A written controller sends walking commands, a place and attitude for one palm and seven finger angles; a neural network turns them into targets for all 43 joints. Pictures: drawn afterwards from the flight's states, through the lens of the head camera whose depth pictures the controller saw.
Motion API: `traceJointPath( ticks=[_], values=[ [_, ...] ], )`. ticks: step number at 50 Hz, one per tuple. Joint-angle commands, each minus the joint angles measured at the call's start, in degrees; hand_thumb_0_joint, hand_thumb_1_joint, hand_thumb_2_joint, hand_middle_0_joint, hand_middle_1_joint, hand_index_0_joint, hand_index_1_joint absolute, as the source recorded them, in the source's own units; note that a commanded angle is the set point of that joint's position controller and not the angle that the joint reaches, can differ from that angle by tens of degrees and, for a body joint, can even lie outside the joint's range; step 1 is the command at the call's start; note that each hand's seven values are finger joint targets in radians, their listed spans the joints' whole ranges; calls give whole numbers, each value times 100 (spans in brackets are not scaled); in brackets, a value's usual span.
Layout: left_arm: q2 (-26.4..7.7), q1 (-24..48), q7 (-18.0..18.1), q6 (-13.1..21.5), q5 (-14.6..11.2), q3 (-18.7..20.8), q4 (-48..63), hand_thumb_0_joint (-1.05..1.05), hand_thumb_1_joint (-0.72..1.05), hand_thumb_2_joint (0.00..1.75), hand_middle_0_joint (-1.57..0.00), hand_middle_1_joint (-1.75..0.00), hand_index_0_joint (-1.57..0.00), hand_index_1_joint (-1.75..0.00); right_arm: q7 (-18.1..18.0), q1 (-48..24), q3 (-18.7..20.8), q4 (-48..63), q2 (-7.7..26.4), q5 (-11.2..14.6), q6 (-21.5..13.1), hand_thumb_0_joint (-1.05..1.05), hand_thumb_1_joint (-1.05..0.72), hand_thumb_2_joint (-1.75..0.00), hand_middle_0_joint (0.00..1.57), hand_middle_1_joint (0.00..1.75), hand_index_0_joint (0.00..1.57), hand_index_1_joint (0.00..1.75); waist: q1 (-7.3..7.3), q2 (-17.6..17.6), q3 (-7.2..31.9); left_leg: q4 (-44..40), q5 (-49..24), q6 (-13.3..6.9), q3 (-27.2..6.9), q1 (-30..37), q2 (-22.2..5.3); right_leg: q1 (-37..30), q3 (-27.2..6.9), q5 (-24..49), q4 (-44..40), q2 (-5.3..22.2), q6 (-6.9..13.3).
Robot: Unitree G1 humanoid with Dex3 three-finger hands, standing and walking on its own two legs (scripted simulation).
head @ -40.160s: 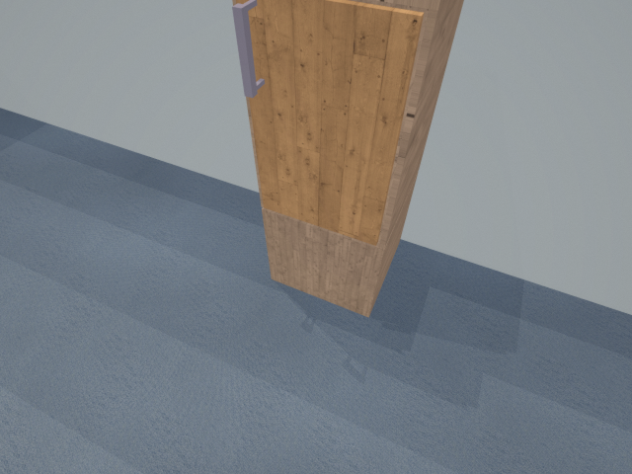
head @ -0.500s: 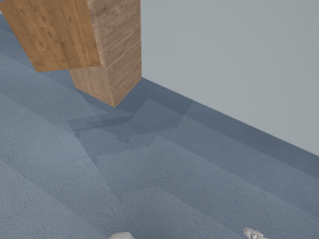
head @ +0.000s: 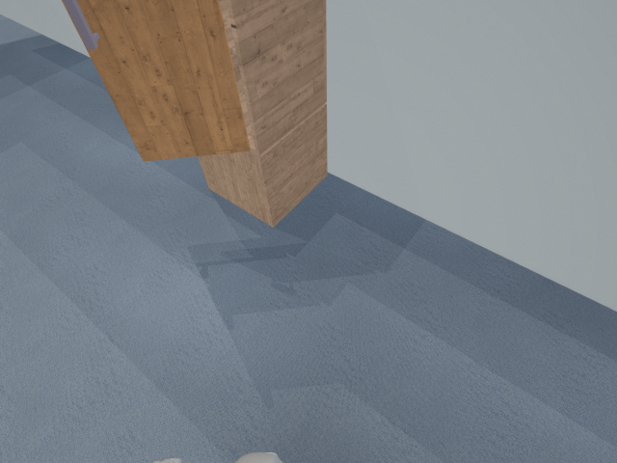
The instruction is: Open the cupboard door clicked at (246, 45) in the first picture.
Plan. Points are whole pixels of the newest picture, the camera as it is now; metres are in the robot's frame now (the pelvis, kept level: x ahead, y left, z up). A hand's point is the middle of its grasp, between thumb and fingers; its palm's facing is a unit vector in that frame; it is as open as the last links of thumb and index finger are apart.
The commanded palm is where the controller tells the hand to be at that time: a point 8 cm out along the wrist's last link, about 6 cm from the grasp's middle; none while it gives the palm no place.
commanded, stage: take the last steps up to it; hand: left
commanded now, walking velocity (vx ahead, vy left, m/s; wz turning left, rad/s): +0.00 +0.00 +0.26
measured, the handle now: (76, 5) +1.02 +0.57 +0.15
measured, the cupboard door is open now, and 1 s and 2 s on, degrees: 43 43 43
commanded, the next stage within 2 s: come to a stop and stand still in 1.44 s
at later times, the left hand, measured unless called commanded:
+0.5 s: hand out of the picture -0.01 +0.28 -0.18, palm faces +0.22 -0.95 -0.20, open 7.4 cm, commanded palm none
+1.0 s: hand (160, 341) +0.33 +0.29 -0.16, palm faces +0.17 -0.97 -0.19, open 7.4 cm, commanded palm none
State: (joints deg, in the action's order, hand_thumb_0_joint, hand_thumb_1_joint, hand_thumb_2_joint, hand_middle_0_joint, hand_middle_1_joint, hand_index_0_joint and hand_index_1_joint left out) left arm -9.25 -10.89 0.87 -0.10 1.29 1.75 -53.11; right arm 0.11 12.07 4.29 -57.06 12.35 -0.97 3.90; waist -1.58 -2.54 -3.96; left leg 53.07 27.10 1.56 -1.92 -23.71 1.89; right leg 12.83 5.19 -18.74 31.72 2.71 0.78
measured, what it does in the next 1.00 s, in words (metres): walks ahead: left foot, then right foot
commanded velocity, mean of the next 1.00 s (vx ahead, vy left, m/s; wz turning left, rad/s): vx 0.29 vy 0.12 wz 0.09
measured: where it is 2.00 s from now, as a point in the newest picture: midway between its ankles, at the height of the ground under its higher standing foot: (251, 372)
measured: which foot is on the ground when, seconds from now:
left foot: up 0.00-0.34, down 0.36-0.90, up 0.92-1.00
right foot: down 0.00-0.36, up 0.38-0.88, down 0.90-1.00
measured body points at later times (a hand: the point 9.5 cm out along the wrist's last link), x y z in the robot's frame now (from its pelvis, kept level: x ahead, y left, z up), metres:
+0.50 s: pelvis +0.05 +0.09 +0.00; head +0.07 +0.11 +0.45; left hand -0.02 +0.33 -0.16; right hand +0.18 -0.14 -0.13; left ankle +0.03 +0.16 -0.73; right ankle +0.02 -0.06 -0.66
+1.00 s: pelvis +0.24 +0.11 -0.01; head +0.28 +0.09 +0.44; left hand +0.32 +0.34 -0.14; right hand +0.17 -0.12 -0.17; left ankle +0.10 +0.19 -0.65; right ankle +0.30 +0.04 -0.73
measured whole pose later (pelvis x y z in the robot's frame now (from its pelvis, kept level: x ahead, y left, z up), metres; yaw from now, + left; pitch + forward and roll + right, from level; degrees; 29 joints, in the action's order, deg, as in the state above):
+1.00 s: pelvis +0.24 +0.11 -0.01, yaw +11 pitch -2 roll +1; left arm -7.2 -6.6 -0.1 3.8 0.8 2.3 -54.9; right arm -0.6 25.5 2.2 -67.4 8.1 -0.8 -0.6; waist -2.8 -1.8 -5.8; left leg 64.7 23.9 -1.3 1.8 -15.8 0.4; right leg 18.2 8.9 -15.7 35.2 1.5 4.2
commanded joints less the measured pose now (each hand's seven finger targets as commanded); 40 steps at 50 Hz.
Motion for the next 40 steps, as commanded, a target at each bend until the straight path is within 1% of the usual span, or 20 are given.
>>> traceJointPath(
  ticks=[1, 3, 8, 12, 14, 16, 17, 18, 19, 20, 21, 22, 23, 24, 26, 27, 30, 34, 37, 40],
  values=[
    [-980, -193, 97, 144, -34, 248, 242, 0, 90, 90, -20, -30, -20, -30, 31, -155, 84, 325, 363, 27, -115, 0, -90, -90, 20, 30, 20, 30, 126, 1326, 187, 1299, -260, 144, 17, -752, -280, -534, -853, 2922, -1336, 1497, 570],
    [-991, -380, 101, 177, -9, 263, 152, 0, 90, 90, -20, -30, -20, -30, 45, -172, 45, 262, 240, 32, -129, 0, -90, -90, 20, 30, 20, 30, 197, 1170, 287, 848, -306, 178, 168, -644, -313, -771, -681, 2868, -1341, 1523, 533],
    [-1130, -1087, 42, 261, 28, 370, -217, 0, 90, 90, -20, -30, -20, -30, 122, -720, -6, 379, 212, 4, -237, 0, -90, -90, 20, 30, 20, 30, 589, 1144, 237, -151, -167, 192, 416, -909, -406, -1466, -994, 1786, -1628, 1920, 657],
    [-1282, -1138, -9, 290, 76, 449, -371, 0, 90, 90, -20, -30, -20, -30, 206, -990, -28, 513, 219, 19, -309, 0, -90, -90, 20, 30, 20, 30, 636, 1281, 56, -906, -119, 115, 523, -657, -509, -1194, -1000, 675, -1773, 2166, 700],
    [-1372, -954, -38, 278, 77, 466, -375, 0, 90, 90, -20, -30, -20, -30, 227, -808, -45, 496, 217, 20, -348, 0, -90, -90, 20, 30, 20, 30, 477, 1252, 47, -1566, -297, 53, 691, -28, -433, -740, -721, 391, -1653, 2125, 585],
    [-1385, -621, -67, 251, 46, 481, -373, 0, 90, 90, -20, -30, -20, -30, 208, -170, -51, 313, 265, 10, -416, 0, -90, -90, 20, 30, 20, 30, 102, 1077, 186, -2568, -1023, -6, 1026, 1336, -166, 54, -184, 73, -1158, 1754, 260],
    [-1253, -544, -105, 230, 25, 455, -336, 0, 90, 90, -20, -30, -20, -30, 160, 295, 22, 166, 532, 4, -442, 0, -90, -90, 20, 30, 20, 30, -113, 336, 344, -2897, -975, -85, 923, 2281, -188, 698, 149, -95, -390, 1429, 44],
    [-914, -496, -154, 184, -27, 391, -210, 0, 90, 90, -20, -30, -20, -30, 81, 979, 173, 18, 1087, -55, -481, 0, -90, -90, 20, 30, 20, 30, -447, -1186, 653, -3412, -285, -561, -777, 3037, -1352, 1704, 754, -788, 1237, 708, -264],
    [-666, -29, -153, 172, -11, 287, 107, 0, 90, 90, -20, -30, -20, -30, -2, 1611, 244, -88, 1476, -84, -468, 0, -90, -90, 20, 30, 20, 30, -688, -1954, 569, -4048, -276, -1158, -2143, 3041, -2212, 2629, 553, -1828, 2729, 194, -345],
    [-677, 333, -137, 178, 4, 282, 210, 0, 90, 90, -20, -30, -20, -30, -71, 1581, 221, -125, 1410, -67, -440, 0, -90, -90, 20, 30, 20, 30, -630, -1135, 339, -4118, -394, -1456, -2045, 2745, -2396, 2948, -37, -1665, 3444, 386, -173],
    [-647, 278, -135, 184, 39, 284, 105, 0, 90, 90, -20, -30, -20, -30, -68, 1253, 117, -26, 1131, -57, -497, 0, -90, -90, 20, 30, 20, 30, -423, -826, 312, -4185, -205, -1394, -1884, 2379, -2169, 2919, -242, -1191, 3702, 525, -79],
    [-625, 152, -167, 168, 42, 273, -8, 0, 90, 90, -20, -30, -20, -30, -99, 912, 48, 107, 938, -41, -541, 0, -90, -90, 20, 30, 20, 30, -227, -580, 184, -4192, -314, -1313, -1732, 2102, -2063, 2872, -304, -742, 3863, 627, -104],
    [-608, 49, -195, 146, 58, 279, -152, 0, 90, 90, -20, -30, -20, -30, -111, 699, -11, 159, 770, -45, -589, 0, -90, -90, 20, 30, 20, 30, -91, -463, -44, -4292, -677, -1193, -1369, 1780, -1869, 2725, -363, -309, 3867, 687, -126],
    [-561, -162, -208, 132, 65, 269, -259, 0, 90, 90, -20, -30, -20, -30, -114, 638, -69, 149, 615, -40, -655, 0, -90, -90, 20, 30, 20, 30, 38, -306, -59, -4311, -1398, -1113, -1021, 1813, -1673, 2618, -351, 12, 3779, 666, -147],
    [-518, -311, -193, 115, 44, 231, -332, 0, 90, 90, -20, -30, -20, -30, -127, 814, -112, 44, 547, -12, -753, 0, -90, -90, 20, 30, 20, 30, 127, -165, 13, -4217, -2840, -1128, -590, 2069, -1522, 2564, -271, 279, 3576, 584, -206],
    [-547, -348, -188, 124, 31, 227, -344, 0, 90, 90, -20, -30, -20, -30, -130, 904, -122, -18, 525, 5, -781, 0, -90, -90, 20, 30, 20, 30, 164, -185, 141, -4180, -3253, -1149, -452, 2200, -1463, 2513, -253, 358, 3459, 550, -218],
    [-502, -152, -159, 78, 18, 208, -275, 0, 90, 90, -20, -30, -20, -30, -127, 1119, -135, -180, 440, 9, -789, 0, -90, -90, 20, 30, 20, 30, 199, -107, 2, -4274, -3518, -1199, -253, 2223, -1447, 2555, -237, 607, 3028, 525, -260],
    [-410, 501, -170, 98, 1, 168, -28, 0, 90, 90, -20, -30, -20, -30, -149, 1521, -174, -409, 311, -15, -790, 0, -90, -90, 20, 30, 20, 30, 57, -74, -260, -4302, -3716, -1206, -244, 2373, -1487, 2594, -142, 788, 2106, 470, -212],
    [-335, 915, -177, 141, -7, 140, 144, 0, 90, 90, -20, -30, -20, -30, -162, 1837, -188, -606, 264, -49, -789, 0, -90, -90, 20, 30, 20, 30, -71, -105, -389, -4189, -4022, -1192, -206, 2541, -1528, 2471, -42, 765, 1530, 356, -101],
    [-298, 1076, -183, 173, -10, 134, 249, 0, 90, 90, -20, -30, -20, -30, -178, 1978, -198, -754, 285, -78, -787, 0, -90, -90, 20, 30, 20, 30, -82, -45, -439, -3932, -4582, -1134, -62, 2449, -1517, 1877, 97, 509, 962, 165, 70]
  ],
)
